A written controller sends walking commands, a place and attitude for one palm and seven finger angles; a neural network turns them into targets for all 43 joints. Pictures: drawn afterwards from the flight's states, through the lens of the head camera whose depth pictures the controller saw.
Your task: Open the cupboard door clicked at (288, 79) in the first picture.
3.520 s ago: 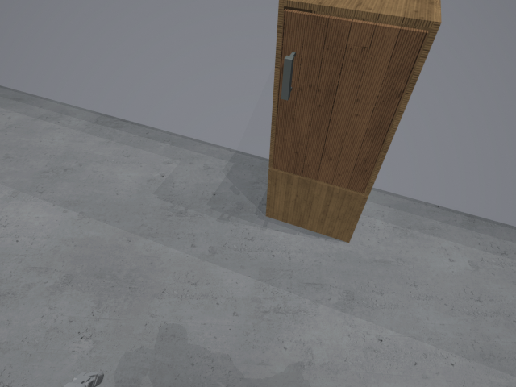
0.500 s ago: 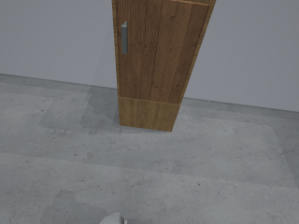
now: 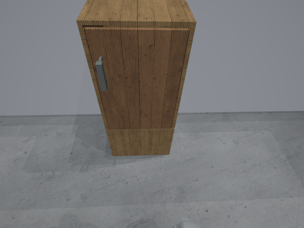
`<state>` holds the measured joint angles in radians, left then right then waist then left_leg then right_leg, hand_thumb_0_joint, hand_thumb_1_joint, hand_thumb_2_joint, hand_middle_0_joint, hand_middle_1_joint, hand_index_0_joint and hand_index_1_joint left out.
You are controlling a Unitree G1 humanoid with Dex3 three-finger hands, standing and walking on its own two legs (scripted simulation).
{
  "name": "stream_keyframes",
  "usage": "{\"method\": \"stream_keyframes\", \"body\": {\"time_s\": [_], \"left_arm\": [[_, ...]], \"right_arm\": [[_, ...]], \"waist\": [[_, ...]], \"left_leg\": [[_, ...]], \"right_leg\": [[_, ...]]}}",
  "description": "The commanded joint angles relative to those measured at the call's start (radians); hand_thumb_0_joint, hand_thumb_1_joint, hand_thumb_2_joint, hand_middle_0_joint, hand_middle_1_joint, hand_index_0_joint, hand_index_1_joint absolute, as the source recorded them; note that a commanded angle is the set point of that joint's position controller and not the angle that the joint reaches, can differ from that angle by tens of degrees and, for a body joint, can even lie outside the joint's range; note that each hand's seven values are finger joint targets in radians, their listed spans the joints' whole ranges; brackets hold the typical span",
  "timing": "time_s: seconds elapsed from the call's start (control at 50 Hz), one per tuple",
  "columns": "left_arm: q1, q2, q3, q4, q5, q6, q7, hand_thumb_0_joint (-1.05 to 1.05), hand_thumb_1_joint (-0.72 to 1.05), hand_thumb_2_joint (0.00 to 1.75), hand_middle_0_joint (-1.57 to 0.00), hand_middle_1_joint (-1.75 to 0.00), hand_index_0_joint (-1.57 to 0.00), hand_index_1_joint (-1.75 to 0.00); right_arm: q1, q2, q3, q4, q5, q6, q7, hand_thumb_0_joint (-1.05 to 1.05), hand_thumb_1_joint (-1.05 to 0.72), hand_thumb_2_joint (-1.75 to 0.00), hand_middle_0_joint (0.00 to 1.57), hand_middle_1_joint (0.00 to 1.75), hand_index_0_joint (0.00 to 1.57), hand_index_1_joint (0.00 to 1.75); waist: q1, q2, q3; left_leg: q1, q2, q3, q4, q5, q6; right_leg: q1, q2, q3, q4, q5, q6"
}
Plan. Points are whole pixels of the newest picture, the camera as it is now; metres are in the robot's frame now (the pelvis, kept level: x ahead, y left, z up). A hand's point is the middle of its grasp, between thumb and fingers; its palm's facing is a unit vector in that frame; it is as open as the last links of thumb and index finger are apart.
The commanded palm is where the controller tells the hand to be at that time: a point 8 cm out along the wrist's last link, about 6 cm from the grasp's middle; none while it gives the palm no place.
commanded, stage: take the last steps up to it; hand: left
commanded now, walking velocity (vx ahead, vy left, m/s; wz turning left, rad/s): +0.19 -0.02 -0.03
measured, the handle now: (102, 73) +0.68 +0.20 +0.01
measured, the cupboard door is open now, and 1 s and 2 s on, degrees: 0 0 0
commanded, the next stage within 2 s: come to a stop and stand still in 0.06 s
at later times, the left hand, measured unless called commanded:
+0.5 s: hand out of the picture +0.16 +0.18 -0.19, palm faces +0.10 -0.97 -0.20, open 7.3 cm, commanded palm none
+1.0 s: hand out of the picture +0.05 +0.16 -0.17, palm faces +0.05 -0.97 -0.24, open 7.4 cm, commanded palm none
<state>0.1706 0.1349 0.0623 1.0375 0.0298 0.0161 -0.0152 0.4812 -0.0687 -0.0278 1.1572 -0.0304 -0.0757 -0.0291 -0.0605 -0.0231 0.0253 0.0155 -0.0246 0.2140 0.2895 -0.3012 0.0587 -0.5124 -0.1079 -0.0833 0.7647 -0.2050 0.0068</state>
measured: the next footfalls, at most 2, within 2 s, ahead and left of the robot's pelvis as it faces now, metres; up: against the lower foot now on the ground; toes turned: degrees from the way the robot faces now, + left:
right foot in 0.12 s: +0.16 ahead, -0.13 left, +0.00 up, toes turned -9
left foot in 0.50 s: +0.22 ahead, +0.10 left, +0.00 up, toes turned +7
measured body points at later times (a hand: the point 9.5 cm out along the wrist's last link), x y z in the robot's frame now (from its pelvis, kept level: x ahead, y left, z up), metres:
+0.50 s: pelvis +0.12 -0.01 -0.02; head +0.15 +0.01 +0.43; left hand +0.15 +0.23 -0.18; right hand +0.21 -0.25 -0.16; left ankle +0.18 +0.10 -0.74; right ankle +0.12 -0.12 -0.74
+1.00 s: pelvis +0.06 -0.03 +0.00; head +0.05 -0.04 +0.45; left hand +0.05 +0.21 -0.15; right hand +0.09 -0.27 -0.16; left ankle +0.17 +0.09 -0.73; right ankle +0.00 -0.12 -0.74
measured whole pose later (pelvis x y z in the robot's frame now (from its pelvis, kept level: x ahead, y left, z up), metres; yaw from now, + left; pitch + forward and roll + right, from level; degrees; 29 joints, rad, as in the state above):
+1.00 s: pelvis +0.06 -0.03 +0.00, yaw -1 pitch +0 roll +2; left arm 0.35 0.17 0.05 1.07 0.02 0.03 0.02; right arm 0.25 -0.18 -0.07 1.05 -0.02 0.05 -0.02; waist 0.00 0.01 -0.03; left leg -0.38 0.03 0.10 0.44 -0.19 -0.02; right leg -0.11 -0.02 -0.07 0.44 -0.34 -0.03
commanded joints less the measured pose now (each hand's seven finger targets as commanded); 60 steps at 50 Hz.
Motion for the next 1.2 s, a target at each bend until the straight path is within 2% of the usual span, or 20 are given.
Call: {"method": "stream_keyframes", "body": {"time_s": [0.0, 0.06, 0.08, 0.1, 0.12, 0.2, 0.26, 0.44, 0.46, 0.5, 0.52, 0.58, 0.66, 0.82, 0.9, 0.92, 0.94, 0.96, 1.04, 1.18], "left_arm": [[-0.091, 0.019, -0.004, -0.091, -0.002, -0.047, 0.005, 0.00, 0.90, 0.90, -0.20, -0.30, -0.20, -0.30], [0.131, 0.065, 0.009, -0.015, 0.000, -0.068, 0.012, 0.00, 0.90, 0.90, -0.20, -0.30, -0.20, -0.30], [0.267, 0.125, 0.026, 0.027, 0.002, -0.080, 0.021, 0.00, 0.90, 0.90, -0.20, -0.30, -0.20, -0.30], [0.394, 0.221, 0.050, 0.055, -0.002, -0.090, 0.032, 0.00, 0.90, 0.90, -0.20, -0.30, -0.20, -0.30], [0.403, 0.241, 0.044, 0.065, -0.018, -0.088, 0.035, 0.00, 0.90, 0.90, -0.20, -0.30, -0.20, -0.30], [0.126, 0.080, 0.002, -0.001, -0.007, -0.080, 0.060, 0.00, 0.90, 0.90, -0.20, -0.30, -0.20, -0.30], [0.036, 0.109, 0.004, -0.033, 0.002, -0.058, 0.072, 0.00, 0.90, 0.90, -0.20, -0.30, -0.20, -0.30], [0.024, 0.188, 0.034, -0.080, -0.003, -0.005, 0.062, 0.00, 0.90, 0.90, -0.20, -0.30, -0.20, -0.30], [0.025, 0.180, 0.032, -0.082, -0.005, 0.000, 0.063, 0.00, 0.90, 0.90, -0.20, -0.30, -0.20, -0.30], [0.126, 0.097, 0.011, -0.092, -0.024, 0.011, 0.064, 0.00, 0.90, 0.90, -0.20, -0.30, -0.20, -0.30], [0.132, 0.125, 0.012, -0.087, -0.022, 0.015, 0.070, 0.00, 0.90, 0.90, -0.20, -0.30, -0.20, -0.30], [0.122, 0.143, 0.026, -0.068, -0.010, 0.025, 0.059, 0.00, 0.90, 0.90, -0.20, -0.30, -0.20, -0.30], [0.167, 0.140, 0.028, -0.050, -0.006, 0.030, 0.041, 0.00, 0.90, 0.90, -0.20, -0.30, -0.20, -0.30], [0.196, 0.092, 0.005, -0.031, -0.008, 0.038, 0.028, 0.00, 0.90, 0.90, -0.20, -0.30, -0.20, -0.30], [0.382, 0.069, -0.003, 0.049, -0.016, 0.021, 0.032, 0.00, 0.90, 0.90, -0.20, -0.30, -0.20, -0.30], [0.417, 0.102, -0.001, 0.061, -0.007, 0.015, 0.039, 0.00, 0.90, 0.90, -0.20, -0.30, -0.20, -0.30], [0.388, 0.169, 0.005, 0.047, 0.005, 0.006, 0.046, 0.00, 0.90, 0.90, -0.20, -0.30, -0.20, -0.30], [0.250, 0.208, 0.003, -0.002, 0.004, 0.006, 0.051, 0.00, 0.90, 0.90, -0.20, -0.30, -0.20, -0.30], [0.137, 0.131, -0.019, -0.023, -0.015, -0.044, 0.051, 0.00, 0.90, 0.90, -0.20, -0.30, -0.20, -0.30], [0.347, 0.108, -0.014, 0.054, -0.011, -0.060, 0.058, 0.00, 0.90, 0.90, -0.20, -0.30, -0.20, -0.30]], "right_arm": [[0.122, -0.144, -0.023, 0.014, -0.004, 0.005, -0.011, 0.00, -0.90, -0.90, 0.20, 0.30, 0.20, 0.30], [0.089, -0.152, -0.025, 0.010, 0.014, 0.007, -0.009, 0.00, -0.90, -0.90, 0.20, 0.30, 0.20, 0.30], [0.065, -0.134, -0.022, -0.009, 0.026, 0.001, -0.002, 0.00, -0.90, -0.90, 0.20, 0.30, 0.20, 0.30], [0.070, -0.086, -0.014, -0.045, 0.033, -0.008, 0.001, 0.00, -0.90, -0.90, 0.20, 0.30, 0.20, 0.30], [0.022, -0.119, -0.018, -0.054, 0.030, 0.002, -0.004, 0.00, -0.90, -0.90, 0.20, 0.30, 0.20, 0.30], [-0.046, -0.044, -0.009, -0.057, 0.017, 0.050, -0.005, 0.00, -0.90, -0.90, 0.20, 0.30, 0.20, 0.30], [-0.011, -0.017, -0.010, -0.058, 0.026, 0.090, -0.002, 0.00, -0.90, -0.90, 0.20, 0.30, 0.20, 0.30], [-0.174, -0.143, -0.046, -0.167, 0.015, 0.114, 0.008, 0.00, -0.90, -0.90, 0.20, 0.30, 0.20, 0.30], [-0.143, -0.155, -0.049, -0.161, 0.014, 0.105, 0.011, 0.00, -0.90, -0.90, 0.20, 0.30, 0.20, 0.30], [-0.130, -0.293, -0.062, -0.183, 0.006, 0.083, 0.005, 0.00, -0.90, -0.90, 0.20, 0.30, 0.20, 0.30], [-0.153, -0.309, -0.061, -0.196, 0.007, 0.090, -0.003, 0.00, -0.90, -0.90, 0.20, 0.30, 0.20, 0.30], [-0.305, -0.263, -0.043, -0.247, 0.002, 0.085, -0.018, 0.00, -0.90, -0.90, 0.20, 0.30, 0.20, 0.30], [-0.305, -0.242, -0.038, -0.245, 0.012, 0.075, -0.020, 0.00, -0.90, -0.90, 0.20, 0.30, 0.20, 0.30], [-0.225, -0.265, -0.064, -0.188, -0.004, 0.091, -0.001, 0.00, -0.90, -0.90, 0.20, 0.30, 0.20, 0.30], [-0.250, -0.252, -0.067, -0.163, -0.003, 0.104, 0.010, 0.00, -0.90, -0.90, 0.20, 0.30, 0.20, 0.30], [-0.255, -0.202, -0.059, -0.164, 0.008, 0.110, 0.012, 0.00, -0.90, -0.90, 0.20, 0.30, 0.20, 0.30], [-0.247, -0.131, -0.044, -0.173, 0.023, 0.115, 0.014, 0.00, -0.90, -0.90, 0.20, 0.30, 0.20, 0.30], [-0.279, -0.142, -0.047, -0.191, 0.011, 0.119, 0.018, 0.00, -0.90, -0.90, 0.20, 0.30, 0.20, 0.30], [-0.158, -0.161, -0.046, -0.119, 0.002, 0.115, 0.039, 0.00, -0.90, -0.90, 0.20, 0.30, 0.20, 0.30], [-0.194, -0.171, -0.035, -0.132, 0.004, 0.102, 0.025, 0.00, -0.90, -0.90, 0.20, 0.30, 0.20, 0.30]], "waist": [[-0.011, 0.138, 0.101], [0.092, 0.113, -0.044], [0.151, 0.036, -0.133], [0.170, -0.161, -0.242], [0.175, -0.085, -0.235], [0.060, 0.052, 0.011], [0.020, -0.047, 0.001], [0.034, -0.155, -0.005], [0.019, -0.090, -0.031], [0.036, 0.347, -0.131], [0.028, 0.272, -0.148], [0.059, 0.219, -0.066], [0.067, 0.126, -0.091], [0.025, 0.213, -0.082], [0.100, 0.179, -0.047], [0.111, 0.056, -0.009], [0.092, -0.177, 0.037], [0.079, -0.189, 0.153], [0.024, -0.086, 0.189], [0.105, -0.112, 0.064]], "left_leg": [[0.022, 0.305, -0.162, 0.011, 0.581, 0.096], [-0.074, 0.248, -0.093, 0.288, 0.748, 0.031], [-0.273, 0.205, -0.056, 0.473, 0.570, -0.008], [-0.525, 0.062, -0.009, 0.772, -0.096, -0.058], [-0.573, 0.053, -0.128, 0.963, -0.314, -0.048], [-0.482, 0.151, -0.212, 0.843, -0.142, -0.070], [-0.378, 0.116, -0.164, 0.591, -0.107, -0.095], [-0.288, 0.077, -0.148, 0.357, 0.076, -0.099], [-0.201, 0.102, -0.159, 0.237, 0.249, -0.091], [-0.086, 0.441, -0.493, 0.099, 1.002, 0.078], [-0.173, 0.456, -0.454, 0.086, 0.900, 0.147], [-0.260, 0.378, -0.402, 0.035, 0.503, 0.120], [-0.217, 0.314, -0.337, -0.018, 0.275, 0.083], [-0.207, 0.300, -0.389, -0.175, -0.210, 0.046], [-0.352, 0.194, -0.259, -0.161, -0.256, -0.048], [-0.426, 0.130, -0.193, -0.051, -0.238, -0.092], [-0.481, 0.040, -0.132, 0.186, -0.167, -0.125], [-0.514, 0.047, -0.171, 0.365, -0.139, -0.105], [-0.513, 0.069, -0.207, 0.572, 0.068, -0.091], [-0.621, 0.081, -0.193, 0.603, 0.008, -0.114]], "right_leg": [[-0.029, 0.049, -0.059, -0.125, -0.070, -0.033], [0.354, 0.094, -0.083, -0.289, 0.087, -0.069], [0.606, -0.040, 0.062, -0.265, 0.233, -0.122], [0.841, -0.314, 0.414, -0.318, 0.526, -0.250], [0.787, -0.371, 0.457, -0.376, 0.605, -0.320], [0.320, -0.247, 0.160, -0.443, 0.684, -0.203], [0.253, -0.185, 0.018, -0.393, 0.749, -0.174], [0.238, -0.166, 0.060, -0.281, 0.513, -0.149], [0.214, -0.140, 0.039, -0.210, 0.390, -0.108], [0.099, 0.075, -0.038, 0.119, -0.368, 0.016], [0.162, 0.095, 0.070, 0.297, -0.470, 0.001], [0.062, 0.089, 0.145, 0.454, -0.329, 0.005], [0.052, 0.081, 0.133, 0.437, -0.196, 0.028], [0.214, 0.091, 0.020, -0.004, -0.326, 0.002], [0.473, 0.133, -0.060, -0.411, -0.170, -0.027], [0.497, 0.068, 0.021, -0.543, -0.190, -0.044], [0.382, -0.140, 0.314, -0.695, -0.471, -0.110], [0.169, -0.276, 0.430, -0.777, -0.584, -0.160], [0.174, -0.146, 0.234, -0.692, -0.246, -0.083], [0.534, -0.204, 0.203, -0.507, 0.373, -0.116]]}}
